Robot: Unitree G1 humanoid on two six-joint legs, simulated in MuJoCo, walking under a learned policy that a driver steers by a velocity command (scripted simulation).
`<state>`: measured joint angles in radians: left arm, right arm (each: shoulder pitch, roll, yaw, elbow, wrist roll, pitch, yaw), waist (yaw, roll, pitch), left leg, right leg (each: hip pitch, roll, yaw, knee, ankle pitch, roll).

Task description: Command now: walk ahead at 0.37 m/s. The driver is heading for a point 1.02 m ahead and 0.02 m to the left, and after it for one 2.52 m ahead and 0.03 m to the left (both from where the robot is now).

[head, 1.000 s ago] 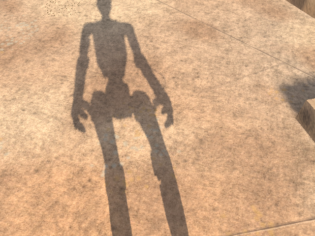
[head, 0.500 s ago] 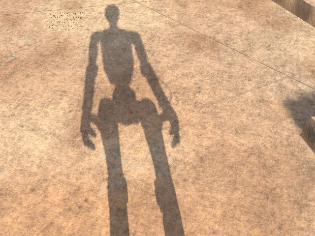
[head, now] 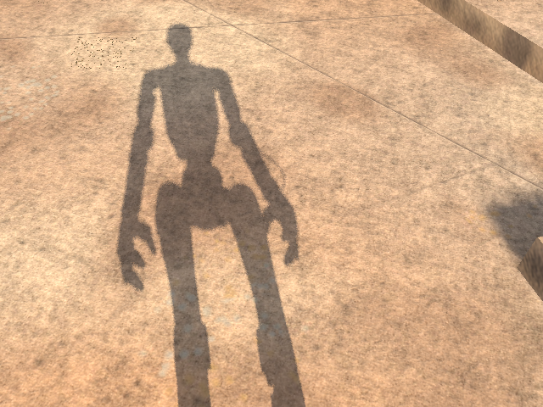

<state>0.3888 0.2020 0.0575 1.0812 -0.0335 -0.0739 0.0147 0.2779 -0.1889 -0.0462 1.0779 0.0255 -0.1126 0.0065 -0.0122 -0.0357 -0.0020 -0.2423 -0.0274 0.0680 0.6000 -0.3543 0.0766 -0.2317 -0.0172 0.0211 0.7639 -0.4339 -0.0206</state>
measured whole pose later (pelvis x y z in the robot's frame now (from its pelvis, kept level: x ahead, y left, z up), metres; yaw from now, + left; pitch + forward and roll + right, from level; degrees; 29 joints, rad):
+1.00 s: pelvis +0.53 +0.01 +0.00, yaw +1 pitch +3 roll -2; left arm 0.40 0.26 0.05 1.05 -0.01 -0.07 0.01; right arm 0.02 -0.22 -0.05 0.86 0.02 -0.11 0.03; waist 0.06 0.01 0.01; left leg -0.50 0.04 0.03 0.51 -0.06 0.08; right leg 0.03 0.00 -0.05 0.41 -0.45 0.00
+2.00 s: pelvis +0.95 -0.02 +0.01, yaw +0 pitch +1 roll -2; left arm 0.14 0.21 0.02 1.00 0.01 -0.04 0.01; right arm 0.17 -0.22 -0.06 0.99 -0.01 0.00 -0.04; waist 0.00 0.01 -0.01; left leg -0.30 0.08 -0.03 0.51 -0.22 -0.05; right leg -0.26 0.06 -0.08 0.44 -0.19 -0.05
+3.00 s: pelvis +0.98 -0.02 +0.01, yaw +0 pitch -1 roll +0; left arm 0.21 0.19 0.02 1.11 0.00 0.00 0.03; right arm 0.22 -0.19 -0.04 1.14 0.00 0.00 -0.05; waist 0.00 0.00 0.04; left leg -0.20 0.04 0.00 0.47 -0.25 -0.03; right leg -0.20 0.01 -0.06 0.47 -0.26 -0.04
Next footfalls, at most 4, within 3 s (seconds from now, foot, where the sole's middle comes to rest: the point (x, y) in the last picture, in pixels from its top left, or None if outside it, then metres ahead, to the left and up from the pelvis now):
0.44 right None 0.40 -0.13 -0.76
1.00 left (222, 341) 0.69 0.12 -0.76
1.54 right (306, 244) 1.02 -0.11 -0.76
1.94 left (228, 243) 1.02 0.12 -0.76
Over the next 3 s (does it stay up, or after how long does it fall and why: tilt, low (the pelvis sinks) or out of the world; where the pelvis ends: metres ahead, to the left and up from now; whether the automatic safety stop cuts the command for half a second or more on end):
stays up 0.98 -0.02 0.01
